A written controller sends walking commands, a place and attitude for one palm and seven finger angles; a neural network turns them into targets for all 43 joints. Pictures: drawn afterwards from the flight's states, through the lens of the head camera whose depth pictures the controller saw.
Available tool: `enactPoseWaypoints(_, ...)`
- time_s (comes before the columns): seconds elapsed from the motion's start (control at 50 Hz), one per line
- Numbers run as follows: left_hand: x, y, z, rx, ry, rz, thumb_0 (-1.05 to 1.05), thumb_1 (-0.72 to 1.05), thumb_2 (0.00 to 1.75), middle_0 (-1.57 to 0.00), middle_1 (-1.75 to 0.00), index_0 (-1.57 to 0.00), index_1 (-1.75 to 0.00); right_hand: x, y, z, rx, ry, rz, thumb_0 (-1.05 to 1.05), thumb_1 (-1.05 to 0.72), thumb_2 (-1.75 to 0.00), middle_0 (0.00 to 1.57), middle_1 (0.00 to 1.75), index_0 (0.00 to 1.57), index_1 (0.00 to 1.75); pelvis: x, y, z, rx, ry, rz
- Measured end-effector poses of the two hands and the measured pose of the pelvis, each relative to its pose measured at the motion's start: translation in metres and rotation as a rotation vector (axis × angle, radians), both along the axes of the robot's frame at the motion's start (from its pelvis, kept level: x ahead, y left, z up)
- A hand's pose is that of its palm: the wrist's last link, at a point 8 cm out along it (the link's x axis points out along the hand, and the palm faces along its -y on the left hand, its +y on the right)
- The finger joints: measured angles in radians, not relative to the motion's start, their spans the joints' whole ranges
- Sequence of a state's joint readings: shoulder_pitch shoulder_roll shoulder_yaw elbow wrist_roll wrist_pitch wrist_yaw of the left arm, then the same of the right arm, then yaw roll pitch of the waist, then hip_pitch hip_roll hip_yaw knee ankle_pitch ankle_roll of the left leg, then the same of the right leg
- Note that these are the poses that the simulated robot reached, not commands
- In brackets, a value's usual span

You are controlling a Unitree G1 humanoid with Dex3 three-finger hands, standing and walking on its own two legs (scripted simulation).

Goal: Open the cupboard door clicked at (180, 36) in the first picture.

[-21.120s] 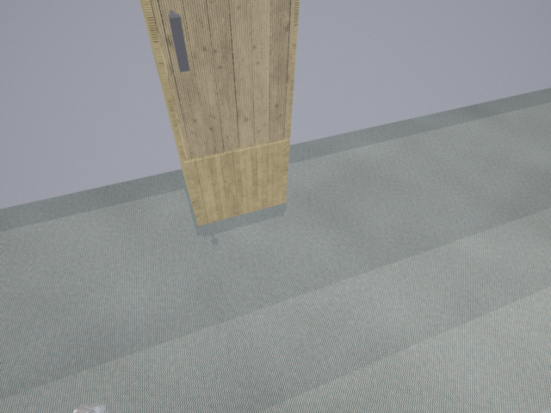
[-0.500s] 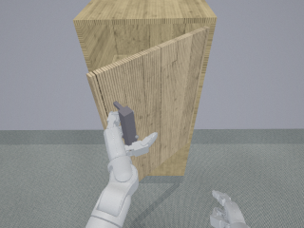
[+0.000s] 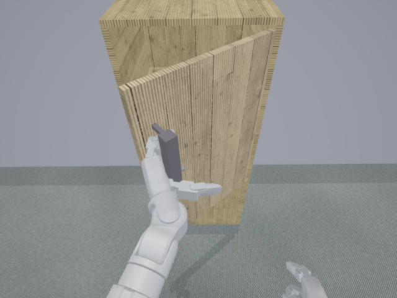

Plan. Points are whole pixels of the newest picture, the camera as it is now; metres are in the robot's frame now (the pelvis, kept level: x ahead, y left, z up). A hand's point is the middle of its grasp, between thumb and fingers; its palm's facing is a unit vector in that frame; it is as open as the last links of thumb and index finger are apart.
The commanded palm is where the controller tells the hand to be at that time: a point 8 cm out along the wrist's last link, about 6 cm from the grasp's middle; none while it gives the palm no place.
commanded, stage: slide the hand sideways off the handle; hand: left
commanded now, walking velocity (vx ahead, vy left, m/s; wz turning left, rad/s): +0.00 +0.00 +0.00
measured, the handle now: (165, 154) +0.38 +0.10 +0.11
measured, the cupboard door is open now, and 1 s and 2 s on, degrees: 40 42 42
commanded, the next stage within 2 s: draw the hand back to the body in 1.22 s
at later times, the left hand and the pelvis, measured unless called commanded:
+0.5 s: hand (182, 183) +0.31 +0.06 +0.11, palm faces -0.05 -1.00 +0.02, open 15.8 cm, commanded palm +0.26 +0.12 +0.10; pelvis +0.00 +0.01 +0.00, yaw -3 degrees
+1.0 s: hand (153, 211) +0.25 +0.10 +0.10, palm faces +0.05 -1.00 -0.02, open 16.2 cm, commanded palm +0.21 +0.16 +0.10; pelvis +0.02 -0.01 +0.00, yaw -2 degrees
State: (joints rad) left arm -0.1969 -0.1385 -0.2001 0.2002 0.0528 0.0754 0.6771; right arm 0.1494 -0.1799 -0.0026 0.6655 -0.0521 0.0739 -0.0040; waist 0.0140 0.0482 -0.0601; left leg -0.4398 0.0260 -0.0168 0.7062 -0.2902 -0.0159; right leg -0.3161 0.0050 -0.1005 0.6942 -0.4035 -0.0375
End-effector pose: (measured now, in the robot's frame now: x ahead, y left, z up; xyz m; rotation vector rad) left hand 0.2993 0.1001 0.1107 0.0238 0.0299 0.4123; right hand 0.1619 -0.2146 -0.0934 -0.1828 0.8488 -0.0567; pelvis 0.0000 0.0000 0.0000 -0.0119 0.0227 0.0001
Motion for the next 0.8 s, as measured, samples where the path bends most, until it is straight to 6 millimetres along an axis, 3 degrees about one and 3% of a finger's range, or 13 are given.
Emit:
enactPoseWaypoints(0.06, -0.001, 0.002, -0.001, 0.012, -0.005, -0.014, -0.01, -0.49, 0.30, -0.45, -0.67, -0.42, -0.72, 0.004, 0.006, 0.002, 0.007, -0.014, 0.016, 0.02, -0.90, -0.90, 0.20, 0.30, 0.20, 0.30, -0.002, 0.001, -0.001, 0.001, 0.002, 0.003)
enactPoseWaypoints(0.18, -0.008, 0.014, -0.005, 0.054, -0.068, -0.371, -0.01, -0.49, 0.30, -0.33, -0.50, -0.24, -0.53, -0.001, 0.012, 0.007, 0.016, -0.044, 0.010, 0.01, -0.90, -0.90, 0.20, 0.30, 0.20, 0.30, -0.007, 0.004, -0.001, 0.004, -0.007, 0.006)
enactPoseWaypoints(0.24, -0.008, 0.016, -0.006, 0.016, -0.067, -0.456, -0.02, -0.50, 0.30, -0.27, -0.42, -0.19, -0.44, -0.006, 0.013, 0.007, 0.019, -0.062, -0.005, 0.01, -0.90, -0.90, 0.20, 0.30, 0.20, 0.30, -0.009, 0.007, 0.000, 0.000, -0.017, 0.003)
enactPoseWaypoints(0.52, -0.013, 0.012, -0.005, -0.044, -0.061, -0.464, -0.02, -0.50, 0.30, -0.22, -0.40, -0.24, -0.36, -0.020, 0.009, 0.016, 0.023, -0.074, -0.054, 0.02, -0.90, -0.90, 0.20, 0.30, 0.20, 0.30, -0.002, 0.012, 0.005, 0.007, -0.020, -0.050)
enactPoseWaypoints(0.8, -0.053, 0.038, -0.010, -0.023, -0.035, -0.398, -0.02, -0.50, 0.30, -0.21, -0.34, -0.21, -0.33, 0.019, -0.002, 0.027, 0.012, -0.137, -0.029, 0.02, -0.90, -0.90, 0.20, 0.30, 0.20, 0.30, 0.017, 0.004, 0.004, 0.012, -0.007, -0.046)
